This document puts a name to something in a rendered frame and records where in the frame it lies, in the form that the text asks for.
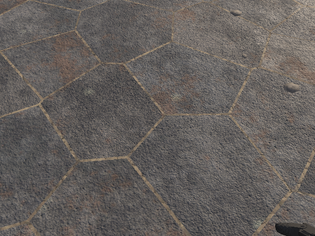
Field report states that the robot right hand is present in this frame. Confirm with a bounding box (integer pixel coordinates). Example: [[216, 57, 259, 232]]
[[275, 223, 315, 236]]

